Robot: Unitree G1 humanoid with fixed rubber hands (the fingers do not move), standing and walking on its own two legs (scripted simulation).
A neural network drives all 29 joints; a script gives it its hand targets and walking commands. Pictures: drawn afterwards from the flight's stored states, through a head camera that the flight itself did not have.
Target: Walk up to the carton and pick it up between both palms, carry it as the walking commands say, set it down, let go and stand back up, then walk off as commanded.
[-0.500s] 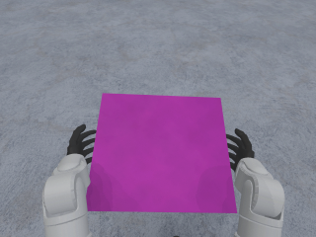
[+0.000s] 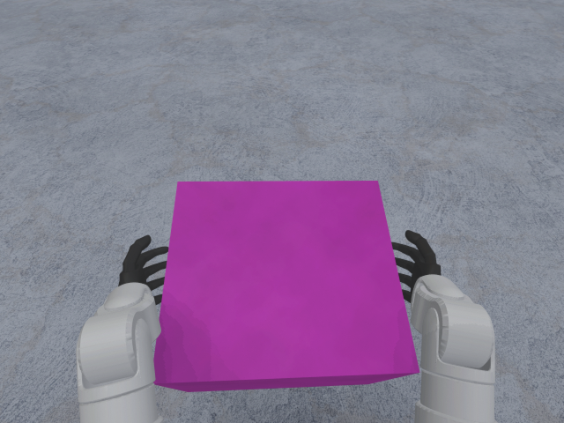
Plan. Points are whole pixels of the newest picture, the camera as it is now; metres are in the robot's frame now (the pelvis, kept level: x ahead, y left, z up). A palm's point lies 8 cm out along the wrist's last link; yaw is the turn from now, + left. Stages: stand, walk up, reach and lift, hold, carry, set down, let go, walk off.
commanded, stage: carry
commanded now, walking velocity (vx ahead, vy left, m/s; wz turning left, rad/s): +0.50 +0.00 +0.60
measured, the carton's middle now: (279, 290) +0.31 +0.00 +0.00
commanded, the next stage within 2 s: none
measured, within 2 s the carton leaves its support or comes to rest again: neither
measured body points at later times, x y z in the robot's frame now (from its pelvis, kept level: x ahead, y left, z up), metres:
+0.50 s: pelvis +0.36 +0.00 +0.02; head +0.37 +0.00 +0.47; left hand +0.54 +0.27 +0.09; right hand +0.68 -0.07 +0.08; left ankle +0.20 +0.04 -0.61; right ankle +0.45 -0.06 -0.71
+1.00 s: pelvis +0.65 +0.19 +0.00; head +0.65 +0.19 +0.45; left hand +0.79 +0.49 +0.06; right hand +0.98 +0.17 +0.06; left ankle +0.66 +0.27 -0.71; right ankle +0.50 -0.03 -0.61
